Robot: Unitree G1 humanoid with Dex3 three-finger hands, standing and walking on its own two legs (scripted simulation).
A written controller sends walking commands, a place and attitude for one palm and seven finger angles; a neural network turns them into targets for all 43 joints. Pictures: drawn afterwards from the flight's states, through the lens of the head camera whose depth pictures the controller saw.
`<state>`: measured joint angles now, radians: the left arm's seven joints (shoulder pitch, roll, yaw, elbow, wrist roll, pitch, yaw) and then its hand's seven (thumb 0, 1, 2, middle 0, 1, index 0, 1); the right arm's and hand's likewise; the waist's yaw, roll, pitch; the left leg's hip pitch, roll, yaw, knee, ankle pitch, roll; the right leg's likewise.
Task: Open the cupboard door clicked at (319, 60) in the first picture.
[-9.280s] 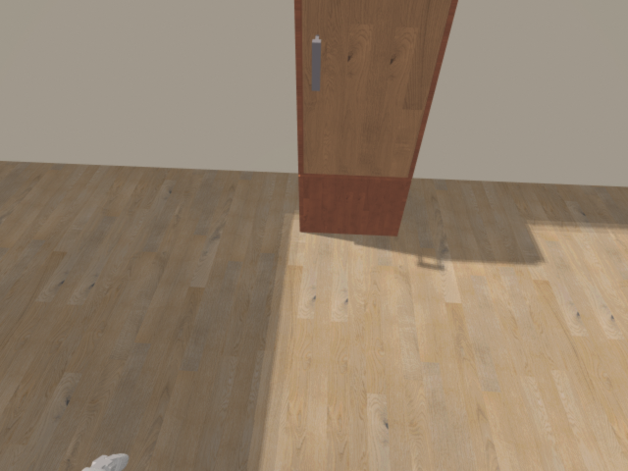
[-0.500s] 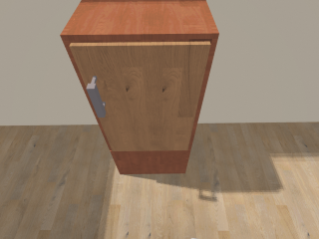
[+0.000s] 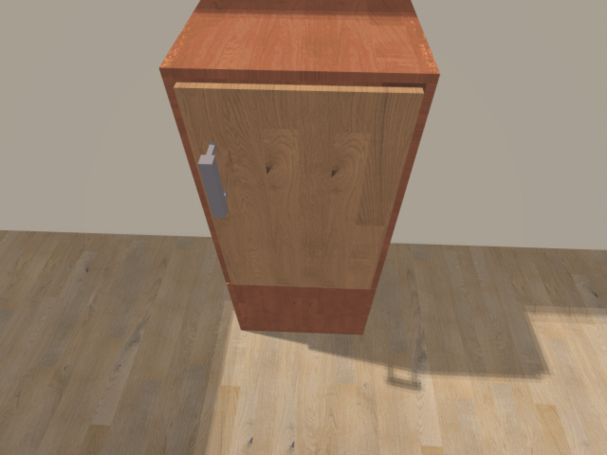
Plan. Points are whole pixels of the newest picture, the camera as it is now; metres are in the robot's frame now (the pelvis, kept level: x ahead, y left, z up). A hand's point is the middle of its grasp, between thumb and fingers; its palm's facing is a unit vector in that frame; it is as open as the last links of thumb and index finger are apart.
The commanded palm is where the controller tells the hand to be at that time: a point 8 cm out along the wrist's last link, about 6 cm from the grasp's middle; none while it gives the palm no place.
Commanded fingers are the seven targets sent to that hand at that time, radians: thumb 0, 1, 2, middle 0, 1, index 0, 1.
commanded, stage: come to a stop and stand still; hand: left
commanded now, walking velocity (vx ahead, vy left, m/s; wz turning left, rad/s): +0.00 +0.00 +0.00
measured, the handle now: (216, 180) +0.56 +0.21 +0.01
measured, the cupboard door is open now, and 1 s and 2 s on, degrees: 0 0 0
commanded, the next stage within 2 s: look again from close up in 0.28 s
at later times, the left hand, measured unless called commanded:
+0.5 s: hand out of the picture +0.01 +0.19 -0.17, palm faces +0.02 -0.98 -0.20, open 7.4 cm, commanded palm none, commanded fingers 0.00 0.90 0.90 -0.20 -0.30 -0.20 -0.30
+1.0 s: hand out of the picture +0.00 +0.18 -0.17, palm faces +0.07 -0.98 -0.16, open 7.4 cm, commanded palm +0.09 +0.23 -0.07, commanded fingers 0.00 0.83 0.87 -0.20 -0.34 -0.20 -0.34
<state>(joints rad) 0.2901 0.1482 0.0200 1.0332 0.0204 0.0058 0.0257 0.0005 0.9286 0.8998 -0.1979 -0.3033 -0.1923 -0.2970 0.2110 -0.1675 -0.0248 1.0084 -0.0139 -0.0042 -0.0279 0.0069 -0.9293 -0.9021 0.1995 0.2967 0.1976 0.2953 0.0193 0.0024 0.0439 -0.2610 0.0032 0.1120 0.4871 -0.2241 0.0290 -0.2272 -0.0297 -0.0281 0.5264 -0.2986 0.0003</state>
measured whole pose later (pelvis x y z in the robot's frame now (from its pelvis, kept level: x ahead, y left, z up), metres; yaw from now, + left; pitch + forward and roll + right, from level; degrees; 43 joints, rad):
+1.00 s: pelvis +0.00 +0.01 +0.00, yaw +0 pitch -1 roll +0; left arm 0.37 0.15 -0.01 0.91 -0.02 0.06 0.04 0.01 0.92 0.90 -0.20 -0.30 -0.20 -0.30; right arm 0.28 -0.17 0.01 1.03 0.00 -0.01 -0.02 0.01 -0.91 -0.90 0.20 0.30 0.20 0.30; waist 0.00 -0.02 0.03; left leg -0.25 0.01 0.11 0.49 -0.22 0.04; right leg -0.19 -0.02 -0.04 0.48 -0.27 0.01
